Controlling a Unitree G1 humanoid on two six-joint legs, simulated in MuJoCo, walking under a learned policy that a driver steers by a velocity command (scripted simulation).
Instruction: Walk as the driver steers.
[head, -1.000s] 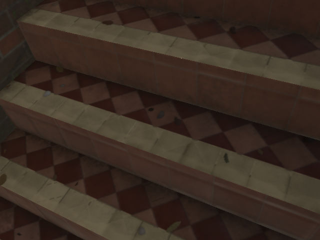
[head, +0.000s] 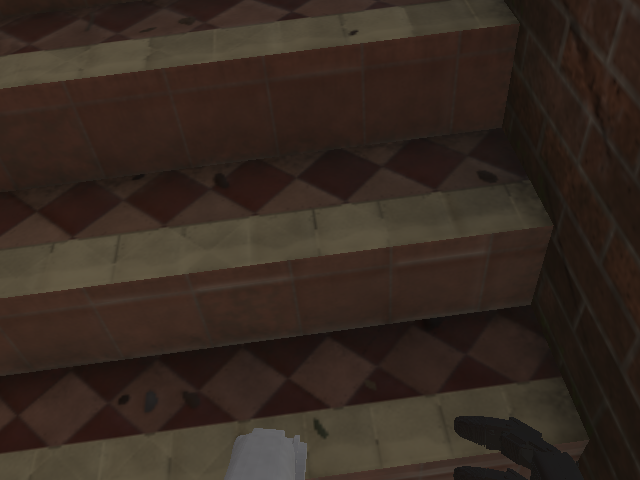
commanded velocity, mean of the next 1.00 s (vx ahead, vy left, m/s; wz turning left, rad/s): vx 0.35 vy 0.00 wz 0.39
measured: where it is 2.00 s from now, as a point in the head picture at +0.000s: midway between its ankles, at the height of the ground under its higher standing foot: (239, 221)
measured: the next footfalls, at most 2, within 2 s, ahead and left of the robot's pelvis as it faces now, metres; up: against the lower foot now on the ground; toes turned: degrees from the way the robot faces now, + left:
left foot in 0.18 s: +0.22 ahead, +0.17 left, +0.19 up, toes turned +4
right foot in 0.58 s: +0.52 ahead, +0.14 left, +0.39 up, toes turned +35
